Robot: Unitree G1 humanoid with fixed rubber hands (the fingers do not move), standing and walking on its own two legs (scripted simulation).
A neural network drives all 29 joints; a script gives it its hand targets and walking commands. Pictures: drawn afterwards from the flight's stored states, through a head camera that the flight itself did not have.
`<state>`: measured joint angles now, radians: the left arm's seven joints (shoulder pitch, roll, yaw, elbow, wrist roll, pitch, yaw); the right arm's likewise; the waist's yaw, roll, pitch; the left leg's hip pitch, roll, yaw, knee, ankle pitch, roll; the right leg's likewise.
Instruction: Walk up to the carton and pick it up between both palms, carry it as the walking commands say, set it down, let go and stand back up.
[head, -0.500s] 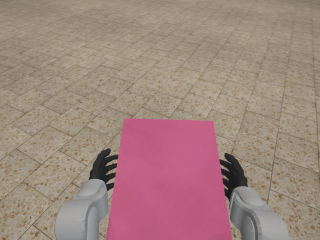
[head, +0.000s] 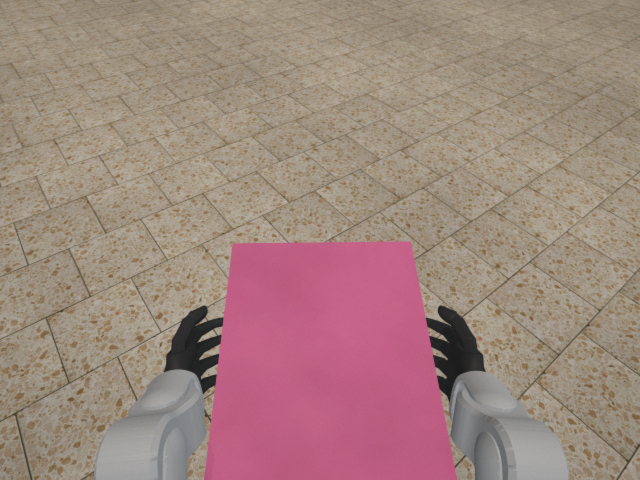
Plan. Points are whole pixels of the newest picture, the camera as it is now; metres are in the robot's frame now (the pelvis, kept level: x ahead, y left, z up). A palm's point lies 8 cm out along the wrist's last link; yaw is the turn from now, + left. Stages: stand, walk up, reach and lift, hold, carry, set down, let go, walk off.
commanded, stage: carry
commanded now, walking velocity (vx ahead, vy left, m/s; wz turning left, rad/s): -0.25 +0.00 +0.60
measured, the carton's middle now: (323, 392) +0.25 +0.02 +0.01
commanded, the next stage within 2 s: none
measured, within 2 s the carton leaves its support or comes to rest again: neither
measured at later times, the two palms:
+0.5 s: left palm out of the picture -0.01 +0.17 +0.12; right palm out of the picture +0.08 -0.11 +0.11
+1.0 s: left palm out of the picture -0.26 +0.17 +0.09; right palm out of the picture -0.11 -0.08 +0.08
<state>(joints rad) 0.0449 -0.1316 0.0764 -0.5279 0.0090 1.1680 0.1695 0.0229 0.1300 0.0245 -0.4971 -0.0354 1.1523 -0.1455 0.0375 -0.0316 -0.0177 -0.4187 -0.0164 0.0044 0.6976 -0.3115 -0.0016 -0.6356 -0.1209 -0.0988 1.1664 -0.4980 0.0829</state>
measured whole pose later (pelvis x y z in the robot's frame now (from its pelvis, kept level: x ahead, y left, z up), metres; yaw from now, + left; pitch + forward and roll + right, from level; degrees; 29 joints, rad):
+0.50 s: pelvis -0.19 -0.04 +0.01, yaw +18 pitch +2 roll +5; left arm 0.05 -0.13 0.07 -0.54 0.03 1.13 0.14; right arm 0.01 0.13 0.03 -0.54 -0.03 1.16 -0.17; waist -0.02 -0.02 -0.10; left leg -0.40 0.01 0.05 1.01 -0.48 -0.08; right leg -0.48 -0.20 -0.28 0.56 -0.12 -0.08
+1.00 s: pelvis -0.40 -0.08 +0.01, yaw +32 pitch +6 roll -1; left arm 0.00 -0.13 0.06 -0.51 0.01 1.15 0.16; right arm 0.02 0.13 0.01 -0.53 -0.05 1.13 -0.15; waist -0.02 0.04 -0.07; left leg -0.54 -0.06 -0.06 0.55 -0.11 0.03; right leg -0.38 0.02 -0.04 0.74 -0.46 0.06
